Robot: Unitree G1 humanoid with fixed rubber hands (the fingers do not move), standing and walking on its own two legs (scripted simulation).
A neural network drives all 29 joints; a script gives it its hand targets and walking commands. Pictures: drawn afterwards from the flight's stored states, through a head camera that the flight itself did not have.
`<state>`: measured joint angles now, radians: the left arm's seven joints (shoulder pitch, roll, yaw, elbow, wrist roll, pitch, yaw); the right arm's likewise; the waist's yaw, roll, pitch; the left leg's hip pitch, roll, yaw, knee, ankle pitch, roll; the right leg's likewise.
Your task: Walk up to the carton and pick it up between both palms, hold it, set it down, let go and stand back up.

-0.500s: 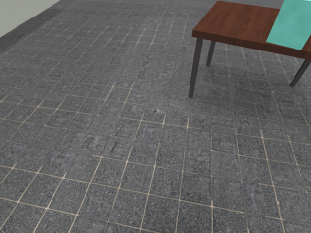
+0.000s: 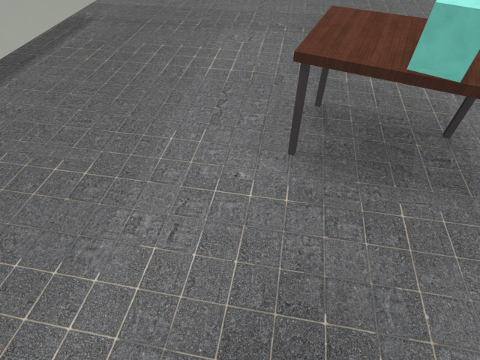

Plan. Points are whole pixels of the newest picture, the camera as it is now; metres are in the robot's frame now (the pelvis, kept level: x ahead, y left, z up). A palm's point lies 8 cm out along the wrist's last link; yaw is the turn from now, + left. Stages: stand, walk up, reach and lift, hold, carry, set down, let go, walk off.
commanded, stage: stand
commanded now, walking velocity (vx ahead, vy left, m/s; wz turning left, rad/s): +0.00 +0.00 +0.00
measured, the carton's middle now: (452, 34) +1.27 -0.79 +0.01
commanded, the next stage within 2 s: walk up in 0.88 s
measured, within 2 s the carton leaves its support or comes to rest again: neither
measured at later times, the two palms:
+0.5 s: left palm out of the picture -0.02 +0.20 -0.15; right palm out of the picture -0.03 -0.20 -0.15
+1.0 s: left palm out of the picture -0.04 +0.19 -0.15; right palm out of the picture -0.05 -0.20 -0.15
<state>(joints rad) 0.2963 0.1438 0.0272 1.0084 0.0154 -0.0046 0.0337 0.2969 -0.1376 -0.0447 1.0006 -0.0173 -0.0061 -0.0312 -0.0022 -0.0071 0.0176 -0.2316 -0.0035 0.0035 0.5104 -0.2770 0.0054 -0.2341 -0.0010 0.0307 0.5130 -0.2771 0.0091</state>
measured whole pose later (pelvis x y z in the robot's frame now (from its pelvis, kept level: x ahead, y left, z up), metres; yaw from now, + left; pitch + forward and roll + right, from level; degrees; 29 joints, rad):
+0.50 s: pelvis +0.00 +0.00 +0.00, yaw +0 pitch -2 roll +0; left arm 0.29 0.10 0.02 1.15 0.01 0.00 0.05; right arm 0.31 -0.09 -0.03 1.15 -0.01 0.00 -0.04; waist 0.00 -0.01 0.04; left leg -0.18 0.00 0.00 0.46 -0.25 0.00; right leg -0.18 0.00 0.03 0.47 -0.26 0.01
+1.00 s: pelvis -0.01 +0.00 +0.00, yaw +0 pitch -2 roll +0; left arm 0.31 0.09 0.01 1.17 0.01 0.00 0.04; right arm 0.32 -0.08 -0.02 1.17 -0.01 0.00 -0.05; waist 0.00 0.00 0.04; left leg -0.19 0.00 -0.01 0.45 -0.24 0.00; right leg -0.19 0.00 0.03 0.46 -0.24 0.01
